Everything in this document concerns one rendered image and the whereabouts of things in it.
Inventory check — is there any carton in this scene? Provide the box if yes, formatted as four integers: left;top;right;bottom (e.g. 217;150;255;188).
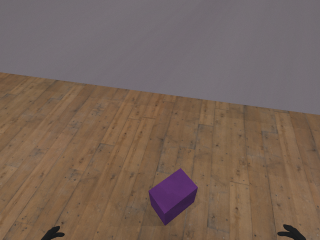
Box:
148;168;198;226

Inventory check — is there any robot left hand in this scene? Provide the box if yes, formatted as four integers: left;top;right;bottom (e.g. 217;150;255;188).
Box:
41;226;65;240

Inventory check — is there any robot right hand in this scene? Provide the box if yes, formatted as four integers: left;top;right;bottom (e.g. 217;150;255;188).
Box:
277;224;306;240

